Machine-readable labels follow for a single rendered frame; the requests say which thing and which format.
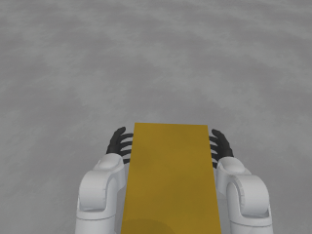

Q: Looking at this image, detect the right robot hand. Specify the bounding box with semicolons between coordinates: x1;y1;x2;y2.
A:
209;129;234;168

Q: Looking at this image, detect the right robot forearm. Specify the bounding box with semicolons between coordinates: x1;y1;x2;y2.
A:
215;156;274;234

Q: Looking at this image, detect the left robot hand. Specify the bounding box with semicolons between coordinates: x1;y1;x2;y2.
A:
106;127;134;165

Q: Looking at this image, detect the carton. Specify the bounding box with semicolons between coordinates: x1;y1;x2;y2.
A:
120;122;221;234

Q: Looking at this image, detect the left robot forearm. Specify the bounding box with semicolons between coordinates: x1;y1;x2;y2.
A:
75;153;126;234

